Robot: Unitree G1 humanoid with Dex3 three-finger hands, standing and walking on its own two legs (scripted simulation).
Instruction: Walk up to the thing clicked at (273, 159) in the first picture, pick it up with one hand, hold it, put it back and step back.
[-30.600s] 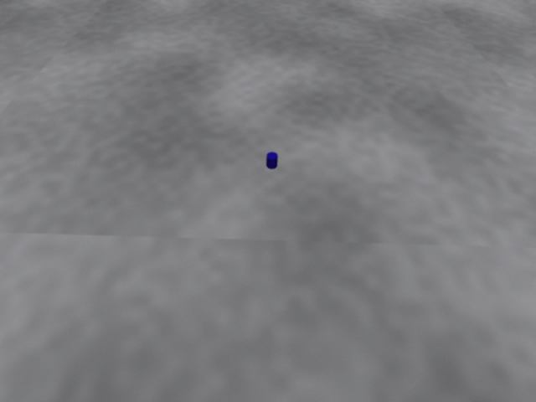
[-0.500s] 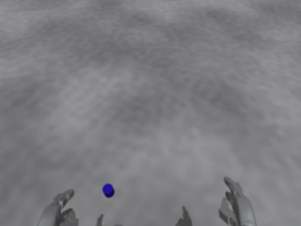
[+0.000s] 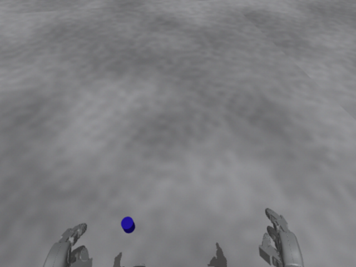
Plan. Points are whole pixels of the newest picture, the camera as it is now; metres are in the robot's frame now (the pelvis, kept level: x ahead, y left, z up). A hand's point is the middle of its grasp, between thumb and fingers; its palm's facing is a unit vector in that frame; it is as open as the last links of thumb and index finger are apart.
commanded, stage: home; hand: left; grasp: from above
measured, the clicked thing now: (128, 225) +0.43 +0.22 -0.68
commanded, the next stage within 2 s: stand in 0.10 s
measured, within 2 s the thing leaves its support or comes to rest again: neither
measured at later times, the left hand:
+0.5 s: hand out of the picture +0.11 +0.24 -0.10, palm faces +0.04 -0.94 -0.33, open 7.4 cm
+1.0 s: hand out of the picture +0.03 +0.25 -0.10, palm faces +0.06 -0.94 -0.33, open 7.4 cm
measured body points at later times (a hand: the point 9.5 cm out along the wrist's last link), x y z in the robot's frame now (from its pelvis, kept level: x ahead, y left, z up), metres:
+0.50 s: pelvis -0.01 +0.01 +0.03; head +0.02 +0.01 +0.48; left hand +0.10 +0.29 -0.08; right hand +0.10 -0.27 -0.08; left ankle +0.01 +0.13 -0.68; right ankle -0.02 -0.12 -0.68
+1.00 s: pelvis -0.01 +0.01 +0.06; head -0.01 +0.01 +0.51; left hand +0.03 +0.30 -0.08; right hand +0.08 -0.26 -0.08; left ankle +0.01 +0.13 -0.68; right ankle -0.02 -0.12 -0.68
